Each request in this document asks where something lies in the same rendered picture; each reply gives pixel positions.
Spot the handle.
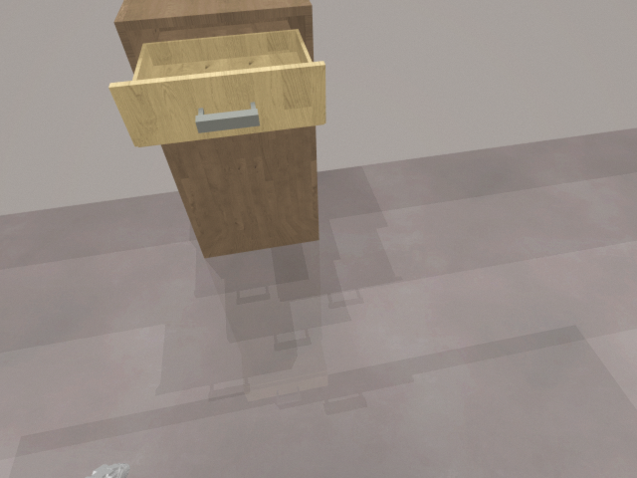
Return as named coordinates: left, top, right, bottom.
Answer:
left=195, top=102, right=260, bottom=133

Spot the drawer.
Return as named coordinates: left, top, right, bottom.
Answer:
left=108, top=29, right=326, bottom=147

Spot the cabinet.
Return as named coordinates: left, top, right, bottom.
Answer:
left=114, top=0, right=319, bottom=258

